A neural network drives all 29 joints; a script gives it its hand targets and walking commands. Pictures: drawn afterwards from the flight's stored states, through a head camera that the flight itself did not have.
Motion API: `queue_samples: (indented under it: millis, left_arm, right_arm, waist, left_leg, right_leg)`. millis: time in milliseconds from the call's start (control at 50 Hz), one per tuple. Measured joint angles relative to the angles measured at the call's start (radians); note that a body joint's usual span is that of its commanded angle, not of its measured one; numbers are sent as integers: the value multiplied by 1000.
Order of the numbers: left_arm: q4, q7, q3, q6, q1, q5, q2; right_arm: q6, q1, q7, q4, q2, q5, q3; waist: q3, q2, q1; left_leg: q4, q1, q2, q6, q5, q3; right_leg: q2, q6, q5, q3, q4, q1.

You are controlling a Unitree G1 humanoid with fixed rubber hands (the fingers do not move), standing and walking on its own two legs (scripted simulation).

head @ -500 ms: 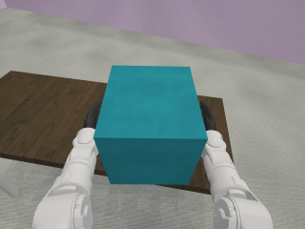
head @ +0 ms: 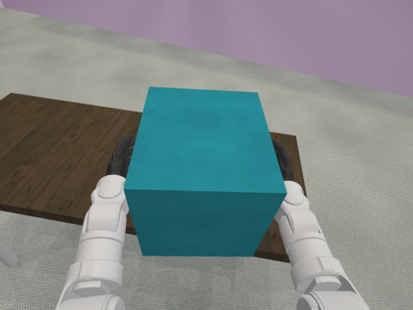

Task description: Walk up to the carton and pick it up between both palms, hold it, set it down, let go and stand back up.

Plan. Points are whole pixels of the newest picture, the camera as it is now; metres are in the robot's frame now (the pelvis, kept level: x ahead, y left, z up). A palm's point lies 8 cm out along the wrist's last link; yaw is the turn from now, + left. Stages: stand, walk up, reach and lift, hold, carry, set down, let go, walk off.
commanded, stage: reach and lift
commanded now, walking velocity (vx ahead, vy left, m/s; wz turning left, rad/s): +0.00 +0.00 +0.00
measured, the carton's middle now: (201, 172) +0.40 -0.01 +0.08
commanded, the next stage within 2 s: hold in 1.36 s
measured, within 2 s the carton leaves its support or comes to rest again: neither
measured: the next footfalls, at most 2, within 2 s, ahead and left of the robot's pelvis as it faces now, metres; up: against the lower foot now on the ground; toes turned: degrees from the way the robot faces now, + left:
none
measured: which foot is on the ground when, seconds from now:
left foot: down 0.00-1.00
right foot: down 0.00-1.00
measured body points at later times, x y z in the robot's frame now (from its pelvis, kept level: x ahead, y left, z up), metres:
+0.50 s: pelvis -0.01 +0.00 +0.00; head -0.02 +0.03 +0.45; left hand +0.38 +0.15 +0.13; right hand +0.35 -0.18 +0.12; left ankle +0.02 +0.11 -0.75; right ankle +0.00 -0.10 -0.75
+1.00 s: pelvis -0.01 +0.00 +0.00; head -0.02 +0.03 +0.45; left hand +0.37 +0.16 +0.15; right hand +0.35 -0.18 +0.14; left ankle +0.02 +0.11 -0.75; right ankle +0.00 -0.10 -0.75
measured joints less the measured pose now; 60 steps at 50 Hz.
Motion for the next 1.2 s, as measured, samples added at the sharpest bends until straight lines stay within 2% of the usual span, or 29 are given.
queue_samples:
  millis: [360,600,820,1060,1200]
  left_arm:
    - [-228,14,-35,168,49,14,-11]
    - [-268,14,-28,224,12,19,-18]
    - [-324,-16,-8,272,35,37,-26]
    - [-362,-15,-10,326,13,44,-12]
    - [-405,-10,-16,344,29,39,-17]
  right_arm:
    - [91,31,0,-131,-27,62,55]
    - [136,9,3,-174,-35,71,44]
    - [177,20,-17,-208,-39,98,75]
    - [206,-20,-19,-206,-46,121,79]
    - [221,-5,-19,-247,-50,125,86]
  waist:
    - [39,-5,-3]
    - [49,1,-5]
    - [48,-12,-7]
    - [65,-16,1]
    - [57,-9,-7]
  left_leg:
    - [6,36,4,3,-2,20]
    - [8,34,7,2,0,21]
    - [-9,74,6,1,-2,21]
    - [-6,74,6,1,1,23]
    - [-7,70,5,1,3,19]
  right_leg:
    - [2,3,6,20,4,30]
    - [4,2,6,22,12,25]
    - [4,1,1,22,0,63]
    - [4,1,5,24,3,62]
    - [3,2,12,20,-9,65]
